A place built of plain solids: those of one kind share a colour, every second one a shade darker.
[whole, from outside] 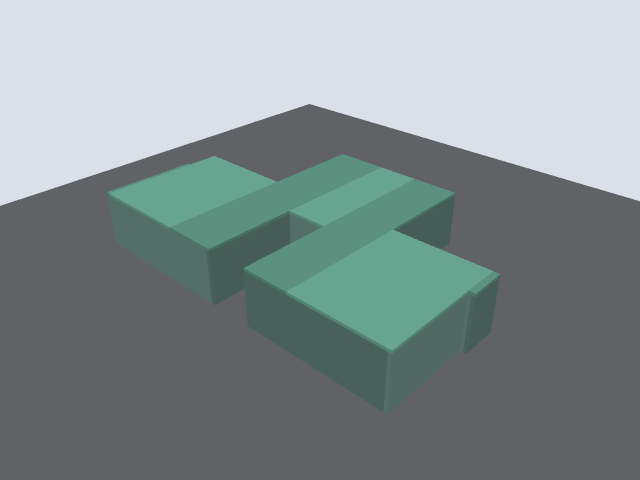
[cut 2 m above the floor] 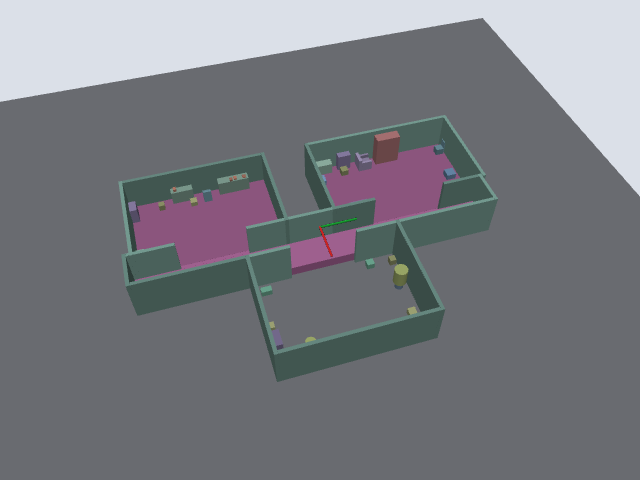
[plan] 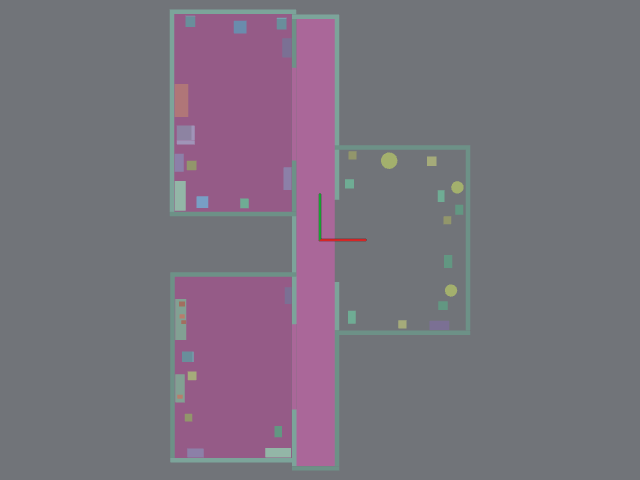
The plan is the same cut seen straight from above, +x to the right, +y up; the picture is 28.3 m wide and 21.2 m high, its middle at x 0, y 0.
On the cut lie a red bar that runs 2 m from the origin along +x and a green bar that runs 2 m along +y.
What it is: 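A storey of a split-level house; a hall and three lower rooms open beside it; the rooms' floors lie 0.61 m, 0.166 m and not at all below the hall's; a bare drop, one riser, a flush line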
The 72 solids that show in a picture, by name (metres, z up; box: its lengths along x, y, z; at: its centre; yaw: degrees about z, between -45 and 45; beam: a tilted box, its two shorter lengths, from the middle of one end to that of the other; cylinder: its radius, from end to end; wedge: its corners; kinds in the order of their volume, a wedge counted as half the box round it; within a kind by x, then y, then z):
{
 "floor_1": {"box": [5.2, 8.73, 0.49], "at": [-3.84, 5.62, 0.2]},
 "floor_2": {"box": [5.17, 8.01, 0.66], "at": [-3.83, -5.63, 0.28]},
 "floor_3": {"box": [0.2, 3.77, 0.66], "at": [-1.14, -5.6, 0.28]},
 "floor_4": {"box": [0.2, 4.09, 0.49], "at": [-1.14, 5.56, 0.2]},
 "floor_5": {"box": [1.7, 19.75, 0.66], "at": [-0.19, -0.11, 0.28]},
 "wall_1": {"box": [0.2, 8.73, 3.18], "at": [-6.54, 5.62, 1.54]},
 "wall_2": {"box": [0.2, 8.01, 3.18], "at": [-6.51, -5.63, 1.54]},
 "wall_3": {"box": [5.6, 0.2, 3.18], "at": [-3.84, 1.15, 1.54]},
 "wall_4": {"box": [5.6, 0.2, 3.18], "at": [-3.84, 10.08, 1.54]},
 "wall_5": {"box": [5.57, 0.2, 3.18], "at": [-3.83, -9.73, 1.54]},
 "wall_6": {"box": [5.57, 0.2, 3.18], "at": [-3.83, -1.52, 1.54]},
 "wall_7": {"box": [0.2, 0.16, 3.18], "at": [-1.14, -9.91, 1.54]},
 "wall_8": {"box": [0.2, 2.14, 3.18], "at": [-1.14, -8.56, 1.54]},
 "wall_9": {"box": [0.2, 2.09, 3.18], "at": [-1.14, -2.67, 1.54]},
 "wall_10": {"box": [0.2, 2.48, 3.18], "at": [-1.14, -0.19, 1.54]},
 "wall_11": {"box": [0.2, 2.26, 3.18], "at": [-1.14, 2.38, 1.54]},
 "wall_12": {"box": [0.2, 2.16, 3.18], "at": [-1.14, 8.68, 1.54]},
 "wall_13": {"box": [2.1, 0.2, 3.18], "at": [-0.19, -10.09, 1.54]},
 "wall_14": {"box": [2.1, 0.2, 3.18], "at": [-0.19, 9.86, 1.54]},
 "wall_15": {"box": [0.2, 5.79, 3.18], "at": [0.75, -7.09, 1.54]},
 "wall_16": {"box": [0.2, 2.14, 3.18], "at": [0.75, -2.92, 1.54]},
 "wall_17": {"box": [0.2, 2.21, 3.18], "at": [0.75, 2.88, 1.54]},
 "wall_18": {"box": [0.2, 5.57, 3.18], "at": [0.75, 6.97, 1.54]},
 "wall_19": {"box": [5.98, 0.2, 3.18], "at": [3.65, -4.09, 1.54]},
 "wall_20": {"box": [5.98, 0.2, 3.18], "at": [3.65, 4.09, 1.54]},
 "wall_21": {"box": [0.2, 7.98, 3.18], "at": [6.54, 0.0, 1.54]},
 "roof_1": {"box": [5.6, 0.22, 0.16], "at": [-3.84, 10.07, 3.21]},
 "roof_2": {"box": [7.49, 5.77, 0.16], "at": [-2.89, 7.07, 3.21]},
 "roof_3": {"box": [7.47, 5.64, 0.16], "at": [-2.88, -7.01, 3.21]},
 "roof_4": {"box": [2.1, 0.36, 0.16], "at": [-0.19, -10.01, 3.21]},
 "roof_5": {"box": [13.27, 3.13, 0.16], "at": [0.0, 2.62, 3.21]},
 "roof_6": {"box": [13.25, 2.77, 0.16], "at": [0.01, -2.81, 3.21]},
 "roof_7": {"box": [7.88, 2.48, 0.16], "at": [2.7, -0.19, 3.21]},
 "case_1": {"box": [0.4, 0.8, 1.06], "at": [-6.22, 3.41, 0.97]},
 "case_2": {"box": [0.73, 0.41, 0.98], "at": [-5.5, -9.41, 1.1]},
 "case_3": {"box": [0.41, 0.85, 1.64], "at": [-1.47, 8.48, 1.26]},
 "case_4": {"box": [0.35, 1.01, 1.79], "at": [-1.44, 2.71, 1.33]},
 "case_5": {"box": [0.3, 0.75, 1.4], "at": [-1.41, -2.46, 1.3]},
 "case_6": {"box": [0.88, 0.41, 1.79], "at": [5.27, -3.77, 0.84]},
 "sideboard_1": {"box": [0.42, 1.26, 0.85], "at": [-6.18, -6.55, 1.03]},
 "sideboard_2": {"box": [0.5, 1.33, 0.72], "at": [-6.17, 1.95, 0.8]},
 "sideboard_3": {"box": [0.49, 1.81, 0.89], "at": [-6.15, -3.51, 1.05]},
 "sideboard_4": {"box": [1.14, 0.42, 0.72], "at": [-1.85, -9.4, 0.97]},
 "wardrobe_1": {"box": [0.6, 1.46, 1.9], "at": [-6.12, 6.16, 1.39]},
 "bush_1": {"cylinder": 0.36, "from": [3.06, 3.5, 0.5], "to": [3.06, 3.5, 1.48]},
 "bush_2": {"cylinder": 0.27, "from": [5.79, -2.23, 0.35], "to": [5.79, -2.23, 1.43]},
 "bush_3": {"cylinder": 0.27, "from": [6.07, 2.32, 0.41], "to": [6.07, 2.32, 0.92]},
 "toybox_1": {"box": [0.38, 0.44, 0.27], "at": [-3.33, 1.62, 0.58]},
 "toybox_2": {"box": [0.32, 0.5, 0.34], "at": [-1.84, -8.46, 0.78]},
 "toybox_3": {"box": [0.4, 0.41, 0.42], "at": [1.3, 2.48, 0.16]},
 "toybox_4": {"box": [0.34, 0.58, 0.4], "at": [1.41, -3.41, 0.15]},
 "toybox_5": {"box": [0.3, 0.52, 0.33], "at": [5.35, 1.94, 0.11]},
 "toybox_6": {"box": [0.42, 0.39, 0.42], "at": [5.43, -2.9, 0.16]},
 "toybox_7": {"box": [0.36, 0.58, 0.34], "at": [5.66, -0.95, 0.12]},
 "toybox_8": {"box": [0.35, 0.44, 0.37], "at": [6.15, 1.33, 0.13]},
 "basket_1": {"box": [0.34, 0.34, 0.38], "at": [-5.81, -7.84, 0.8]},
 "basket_2": {"box": [0.43, 0.43, 0.38], "at": [-5.67, 3.29, 0.63]},
 "basket_3": {"box": [0.39, 0.39, 0.3], "at": [-5.65, -6.0, 0.76]},
 "basket_4": {"box": [0.36, 0.36, 0.44], "at": [1.44, 3.74, 0.17]},
 "basket_5": {"box": [0.37, 0.37, 0.39], "at": [3.64, -3.73, 0.14]},
 "basket_6": {"box": [0.42, 0.42, 0.4], "at": [4.94, 3.48, 0.15]},
 "basket_7": {"box": [0.35, 0.35, 0.36], "at": [5.62, 0.87, 0.13]},
 "armchair_1": {"box": [0.14, 0.64, 0.63], "at": [-6.25, 4.73, 0.76]},
 "armchair_2": {"box": [0.79, 0.19, 0.84], "at": [-5.93, 4.32, 0.86]},
 "armchair_3": {"box": [0.51, 0.64, 0.4], "at": [-5.93, 4.73, 0.64]},
 "armchair_4": {"box": [0.14, 0.64, 0.63], "at": [-5.61, 4.73, 0.76]},
 "chair_1": {"box": [0.46, 0.47, 0.47], "at": [-5.86, -5.15, 0.84]},
 "chair_2": {"box": [0.44, 0.47, 0.41], "at": [-5.73, 9.63, 0.65]},
 "chair_3": {"box": [0.06, 0.47, 0.8], "at": [-5.6, -5.15, 1.0]},
 "chair_4": {"box": [0.44, 0.46, 0.47], "at": [-1.69, 9.53, 0.68]},
 "pouf_1": {"box": [0.52, 0.52, 0.42], "at": [-5.2, 1.67, 0.65]},
 "pouf_2": {"box": [0.57, 0.57, 0.37], "at": [-3.52, 9.4, 0.62]}
}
